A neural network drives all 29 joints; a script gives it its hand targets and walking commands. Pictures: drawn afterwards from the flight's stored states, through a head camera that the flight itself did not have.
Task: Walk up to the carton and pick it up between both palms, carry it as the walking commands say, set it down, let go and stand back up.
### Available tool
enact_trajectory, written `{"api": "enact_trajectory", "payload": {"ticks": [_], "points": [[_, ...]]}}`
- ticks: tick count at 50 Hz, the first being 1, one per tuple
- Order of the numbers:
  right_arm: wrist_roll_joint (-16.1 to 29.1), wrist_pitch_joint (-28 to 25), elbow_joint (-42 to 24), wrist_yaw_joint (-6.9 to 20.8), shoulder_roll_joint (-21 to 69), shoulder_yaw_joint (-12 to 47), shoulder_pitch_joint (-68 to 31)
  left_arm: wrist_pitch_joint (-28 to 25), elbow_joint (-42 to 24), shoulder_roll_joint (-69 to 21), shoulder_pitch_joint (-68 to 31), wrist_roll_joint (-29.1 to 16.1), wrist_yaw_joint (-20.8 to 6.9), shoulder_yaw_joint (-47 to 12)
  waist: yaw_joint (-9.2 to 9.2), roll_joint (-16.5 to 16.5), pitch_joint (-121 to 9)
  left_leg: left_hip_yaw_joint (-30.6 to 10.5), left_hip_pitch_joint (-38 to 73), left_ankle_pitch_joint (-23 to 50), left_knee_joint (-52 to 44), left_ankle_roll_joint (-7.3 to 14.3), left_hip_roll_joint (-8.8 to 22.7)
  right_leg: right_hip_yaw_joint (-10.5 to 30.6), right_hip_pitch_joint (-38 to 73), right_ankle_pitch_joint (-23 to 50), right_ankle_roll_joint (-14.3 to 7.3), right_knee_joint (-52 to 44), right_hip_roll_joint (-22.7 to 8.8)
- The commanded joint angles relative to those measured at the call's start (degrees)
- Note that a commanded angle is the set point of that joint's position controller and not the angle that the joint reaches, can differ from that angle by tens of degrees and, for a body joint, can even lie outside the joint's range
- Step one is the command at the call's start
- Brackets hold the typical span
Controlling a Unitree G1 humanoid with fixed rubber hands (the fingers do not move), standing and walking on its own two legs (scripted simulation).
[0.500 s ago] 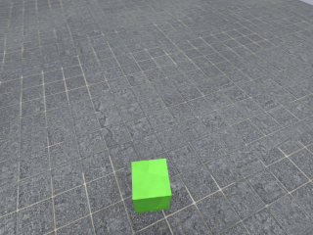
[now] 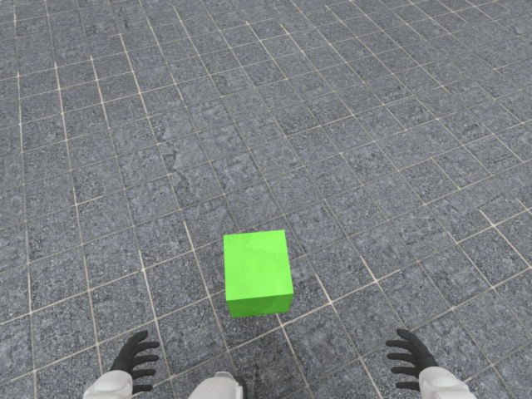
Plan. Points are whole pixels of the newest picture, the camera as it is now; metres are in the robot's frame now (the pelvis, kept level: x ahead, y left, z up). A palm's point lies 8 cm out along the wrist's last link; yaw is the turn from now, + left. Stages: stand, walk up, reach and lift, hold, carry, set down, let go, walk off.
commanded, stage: reach and lift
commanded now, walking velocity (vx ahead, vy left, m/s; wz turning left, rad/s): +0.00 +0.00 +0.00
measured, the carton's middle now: (257, 275) +0.49 +0.05 -0.63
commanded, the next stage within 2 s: none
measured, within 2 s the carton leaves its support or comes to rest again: neither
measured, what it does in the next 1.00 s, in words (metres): lowers itself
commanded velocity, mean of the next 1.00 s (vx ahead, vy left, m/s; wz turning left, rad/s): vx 0.00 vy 0.00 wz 0.00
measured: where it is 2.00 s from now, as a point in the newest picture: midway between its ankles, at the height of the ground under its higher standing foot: outside the picture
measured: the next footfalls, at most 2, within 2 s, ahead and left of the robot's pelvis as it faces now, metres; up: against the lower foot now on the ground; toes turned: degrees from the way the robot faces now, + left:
none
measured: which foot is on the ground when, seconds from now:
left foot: down 0.00-1.00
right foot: down 0.00-1.00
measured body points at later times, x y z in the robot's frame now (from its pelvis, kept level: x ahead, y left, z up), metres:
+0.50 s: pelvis -0.08 +0.00 -0.05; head +0.10 +0.01 +0.36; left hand +0.25 +0.23 -0.16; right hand +0.28 -0.20 -0.15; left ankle +0.05 +0.11 -0.72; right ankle -0.06 -0.10 -0.72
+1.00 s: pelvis -0.06 +0.02 -0.07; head +0.22 +0.02 +0.28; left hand +0.40 +0.23 -0.19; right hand +0.43 -0.17 -0.18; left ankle +0.05 +0.11 -0.72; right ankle -0.06 -0.10 -0.72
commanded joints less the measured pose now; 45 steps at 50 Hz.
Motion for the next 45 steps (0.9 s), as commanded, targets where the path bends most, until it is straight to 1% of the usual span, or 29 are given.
{"api": "enact_trajectory", "payload": {"ticks": [1, 3, 4, 5, 6, 7, 9, 11, 12, 15, 18, 20, 21, 22, 28, 29, 30, 31, 32, 33, 34, 35, 36, 37, 39, 40, 42, 44, 45], "points": [[0.4, -5.6, -8.4, 1.0, -5.7, -1.7, -5.1, -5.6, -5.2, 5.2, -3.8, -1.4, 0.7, 5.5, 2.92, 0.7, -21.2, -9.4, 24.9, 39.5, 9.5, 0.7, 2.5, 3.8, -22.4, 25.3, -0.8, 1.2, 0.5], [-0.1, -7.0, -12.0, 0.2, -5.5, -3.1, -7.0, -7.3, -7.2, 6.9, -6.9, -2.4, 0.9, 6.3, 2.12, -2.0, -27.7, -8.5, 21.9, 37.5, 11.5, 0.6, 2.3, 3.9, -20.3, 28.2, 0.3, 3.3, 0.6], [-0.2, -7.5, -14.4, 0.6, -5.7, -2.8, -10.7, -8.3, -8.7, 6.2, -8.0, -2.9, 0.9, 5.8, 3.65, -2.3, -31.0, -8.7, 20.9, 37.0, 12.5, 0.5, 2.5, 3.4, -19.2, 26.4, 0.5, 5.0, 0.9], [-0.9, -6.9, -14.7, -0.1, -7.1, -3.9, -10.9, -8.1, -8.3, 8.1, -8.7, -2.4, 0.9, 7.2, 3.54, -4.8, -30.9, -7.4, 16.1, 32.8, 12.1, 0.6, 1.7, 3.7, -16.6, 26.1, 1.3, 4.6, 0.8], [-0.6, -6.0, -13.6, -0.7, -6.0, -3.9, -11.5, -7.7, -7.4, 7.5, -11.0, -3.0, 0.9, 6.3, 2.39, -4.3, -31.5, -6.9, 15.2, 31.5, 12.4, 0.6, 1.5, 3.5, -16.4, 25.9, 1.4, 5.1, 0.8], [-0.3, -4.5, -12.4, -1.2, -4.9, -2.9, -14.0, -6.7, -5.0, 8.1, -12.5, -2.9, 0.8, 6.3, 3.13, -4.1, -29.0, -5.4, 10.6, 23.3, 11.4, 0.5, 1.2, 3.6, -16.0, 20.6, 1.6, 5.0, 0.5], [0.4, -1.2, -12.6, -2.0, -3.7, -2.0, -16.1, -4.1, -4.6, 9.5, -14.9, -2.5, 0.3, 6.5, 3.19, -5.6, -27.4, -3.9, 5.9, 16.5, 11.5, 0.6, 0.8, 3.6, -16.7, 15.7, 1.8, 5.0, 0.2], [-0.2, 1.4, -9.6, -2.4, -3.4, -2.5, -19.7, -1.6, -2.0, 8.4, -18.0, -3.5, 0.2, 5.2, 1.71, -6.8, -21.1, -3.6, 2.9, 8.7, 10.4, 0.2, 1.1, 3.0, -20.5, 7.3, 1.8, 4.1, -0.2], [0.3, 2.4, -8.2, -2.7, -2.2, -2.4, -22.0, -0.5, -1.0, 8.1, -21.1, -3.9, -0.1, 4.8, 1.99, -3.8, -18.0, -2.9, 0.6, 2.6, 10.2, -0.4, 0.9, 3.3, -21.0, 2.1, 1.4, 3.5, -0.7], [1.5, 4.0, -8.6, -2.7, -2.5, -3.1, -29.6, 1.2, -2.0, 9.7, -28.3, -3.3, -0.2, 6.1, 2.81, 0.2, -17.5, -2.7, 1.9, -2.2, 10.6, -0.9, 0.8, 2.3, -24.4, -3.5, 0.8, 3.9, -0.6], [0.9, 4.6, -3.7, -2.4, -3.7, -5.1, -34.6, 1.8, -3.4, 7.6, -34.7, -3.6, 0.6, 5.3, 1.6, 6.4, -19.8, -3.5, 5.4, -4.7, 10.2, -2.6, 1.4, 1.1, -27.3, -5.5, -0.3, 4.8, -0.5], [0.4, 4.6, -4.3, -2.2, -3.9, -6.0, -41.6, 2.2, -3.5, 9.1, -39.0, -2.1, 1.6, 8.3, 3.54, 4.8, -20.6, -2.7, 2.9, -5.1, 11.4, -2.3, 1.2, 1.5, -27.2, -7.1, 0.4, 4.8, -0.5], [0.0, 4.5, -1.7, -2.1, -4.8, -6.9, -42.2, 2.2, -4.2, 7.9, -42.0, -3.1, 2.3, 6.5, 1.3, 4.2, -22.2, -3.0, 5.8, -5.2, 11.4, -2.6, 1.2, 0.6, -28.5, -6.8, 0.4, 5.3, -0.1], [-0.1, 4.7, -0.6, -2.3, -5.5, -7.2, -44.8, 2.6, -3.4, 8.4, -44.2, -2.8, 2.5, 7.9, 1.74, 3.8, -20.4, -3.1, 3.7, -5.4, 11.4, -2.6, 1.1, 1.1, -29.8, -7.8, 0.5, 4.7, -0.3], [1.2, 1.4, -2.7, -2.9, -6.0, -8.7, -59.7, 1.3, 2.0, 5.4, -52.0, -2.8, 4.7, 9.5, 2.5, 0.9, -27.6, -4.3, 3.5, -0.4, 12.9, -2.0, 1.0, 0.7, -31.5, -3.0, 1.1, 6.2, -0.3], [1.1, 1.8, 2.6, -2.9, -5.8, -8.2, -57.1, 0.9, 2.0, 5.9, -52.9, -2.4, 5.2, 10.4, 3.26, 1.5, -30.6, -4.5, 4.8, -0.1, 12.7, -2.7, 1.0, 0.6, -31.4, -2.5, 1.0, 6.9, -0.2], [1.4, 0.8, -0.6, -2.8, -7.3, -9.0, -61.4, 0.1, 0.3, 6.9, -55.2, -2.7, 5.7, 10.5, 3.13, -0.1, -36.6, -5.1, 7.1, 3.5, 13.5, -2.5, 1.2, 0.1, -31.3, 0.6, 1.4, 7.8, 0.3], [2.6, 0.7, 5.6, -2.6, -4.3, -7.1, -58.0, -0.8, 2.0, 5.5, -54.2, -2.4, 6.1, 10.9, 3.96, 1.4, -34.0, -4.6, 5.3, 5.9, 13.5, -3.1, 0.8, 0.6, -33.2, 2.2, 1.1, 7.8, 0.1], [2.8, 0.3, 5.1, -2.8, -5.1, -7.8, -58.8, -1.7, 0.6, 6.5, -56.4, -2.2, 6.4, 11.8, 4.08, 1.4, -38.4, -4.4, 5.2, 8.4, 14.6, -3.0, 0.4, 0.5, -32.1, 4.3, 1.3, 8.0, 0.4], [2.0, -0.4, 5.2, -3.0, -6.3, -9.3, -57.3, -2.9, -0.7, 6.9, -56.2, -2.8, 6.4, 11.3, 1.9, 1.9, -44.0, -4.9, 8.1, 15.4, 15.8, -3.4, 0.1, 0.0, -31.9, 9.7, 1.4, 8.7, 1.0], [3.2, -1.9, 4.3, -3.3, -4.8, -7.4, -58.1, -4.4, 1.1, 6.4, -55.4, -2.4, 6.4, 11.5, 4.33, 1.7, -45.7, -4.2, 8.5, 20.0, 17.3, -3.0, 0.0, -0.3, -33.0, 12.8, 1.8, 9.5, 1.3], [1.9, -3.0, 5.1, -3.4, -6.7, -9.0, -59.1, -5.4, 2.5, 7.6, -54.9, -1.8, 6.7, 12.7, 2.97, 0.7, -47.2, -4.5, 8.4, 23.8, 17.8, -3.1, 0.1, -0.3, -34.6, 15.5, 2.2, 9.7, 1.7], [3.6, -4.5, 4.6, -3.6, -4.7, -7.1, -60.5, -6.9, 3.2, 6.4, -55.2, -2.1, 6.5, 13.3, 5.23, -0.1, -48.1, -4.1, 6.0, 26.7, 19.0, -2.6, -0.1, 0.4, -34.2, 18.3, 2.2, 10.1, 1.5], [1.7, -5.6, 5.8, -4.0, -7.2, -9.7, -59.3, -7.8, 4.7, 6.3, -54.2, -2.1, 6.7, 12.9, 2.17, -1.0, -50.3, -4.7, 5.7, 29.8, 19.8, -2.9, -0.2, -0.1, -34.6, 21.8, 2.2, 10.7, 2.2], [2.2, -7.9, 4.8, -4.2, -6.0, -9.6, -61.9, -9.6, 7.0, 3.6, -53.8, -2.8, 6.4, 12.6, 2.66, -1.4, -49.0, -5.5, 4.7, 33.5, 19.5, -2.3, -0.3, 0.0, -39.5, 22.2, 2.4, 10.6, 2.6], [1.8, -8.7, 6.0, -4.4, -7.0, -10.9, -62.3, -10.9, 6.3, 3.5, -56.0, -3.3, 5.8, 12.2, 0.85, -1.5, -50.4, -6.3, 4.4, 35.3, 19.9, -2.4, -0.3, -0.4, -42.1, 23.2, 2.4, 10.9, 3.1], [3.9, -10.3, 4.9, -4.0, -5.8, -9.6, -63.9, -12.7, 3.8, 4.0, -58.2, -2.1, 5.9, 12.9, 3.21, 1.6, -53.1, -7.8, 11.0, 41.8, 21.3, -2.4, 0.5, 0.3, -49.8, 21.7, 2.1, 11.0, 3.3], [3.6, -11.6, 5.6, -4.0, -8.6, -11.6, -65.8, -13.6, 1.5, 3.5, -62.4, -2.2, 6.1, 11.6, 3.0, 6.2, -56.4, -10.3, 19.9, 48.0, 22.5, -3.4, 1.3, -0.1, -59.5, 17.9, 1.9, 10.6, 3.7], [4.4, -11.5, 5.5, -4.0, -8.5, -9.8, -68.1, -13.1, 2.6, 3.9, -63.3, -2.6, 6.3, 12.2, 2.93, 3.2, -59.3, -10.5, 20.3, 46.1, 22.6, -3.0, 1.9, 0.2, -58.1, 16.8, 2.1, 10.4, 3.7]]}}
